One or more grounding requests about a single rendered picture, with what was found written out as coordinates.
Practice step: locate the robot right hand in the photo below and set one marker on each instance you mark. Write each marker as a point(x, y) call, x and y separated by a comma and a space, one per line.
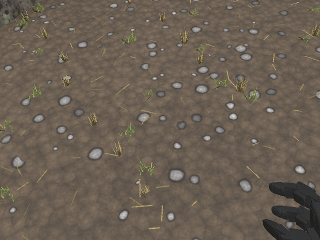
point(308, 220)

